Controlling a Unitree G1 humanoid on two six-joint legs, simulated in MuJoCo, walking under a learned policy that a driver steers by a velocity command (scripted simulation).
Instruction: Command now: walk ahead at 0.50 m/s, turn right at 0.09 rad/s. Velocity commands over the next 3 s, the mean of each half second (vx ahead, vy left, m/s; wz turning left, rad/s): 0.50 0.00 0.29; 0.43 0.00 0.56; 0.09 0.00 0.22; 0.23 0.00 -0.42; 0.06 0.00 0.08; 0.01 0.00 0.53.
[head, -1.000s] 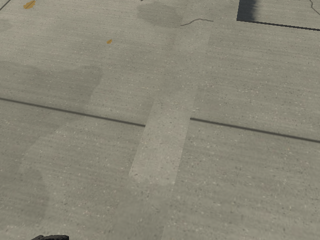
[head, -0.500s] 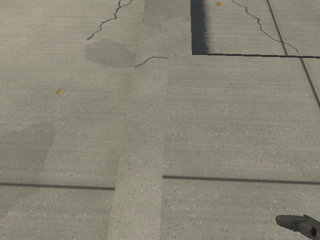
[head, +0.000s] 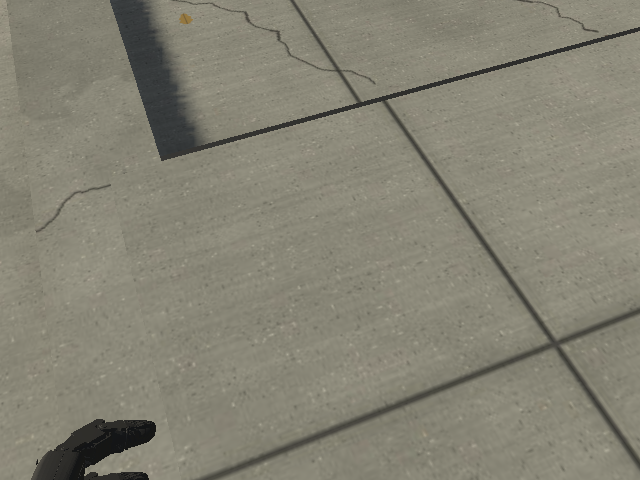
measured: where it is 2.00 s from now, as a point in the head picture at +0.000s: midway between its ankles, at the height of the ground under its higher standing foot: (242, 348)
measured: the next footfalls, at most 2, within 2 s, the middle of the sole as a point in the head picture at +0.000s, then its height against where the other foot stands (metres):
left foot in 0.52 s outside the picture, level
right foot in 0.96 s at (285, 339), level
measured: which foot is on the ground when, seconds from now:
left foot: up 0.00-0.50, down 0.52-0.98, up 1.00-1.00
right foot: down 0.00-0.52, up 0.54-0.94, down 0.96-1.00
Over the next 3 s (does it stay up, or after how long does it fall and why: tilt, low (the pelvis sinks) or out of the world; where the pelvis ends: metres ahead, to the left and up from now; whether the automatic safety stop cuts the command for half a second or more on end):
stays up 0.88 0.15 0.02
